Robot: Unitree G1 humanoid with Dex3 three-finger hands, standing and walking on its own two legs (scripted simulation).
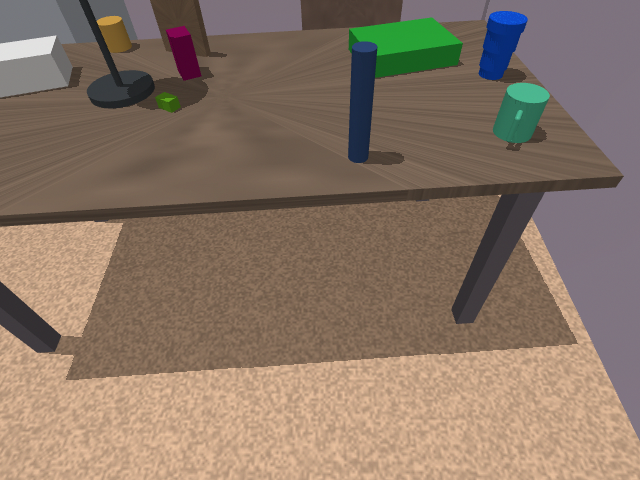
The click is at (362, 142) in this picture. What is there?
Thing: slim round
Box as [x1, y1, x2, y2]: [348, 41, 376, 162]
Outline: 366,41 357,42 352,45 348,157 350,160 354,162 362,162 366,160 368,154 376,45 374,43
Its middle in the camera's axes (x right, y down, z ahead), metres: +0.09 -0.26 +0.77
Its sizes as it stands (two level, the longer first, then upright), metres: 0.045 0.045 0.238
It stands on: a support 0.72 m high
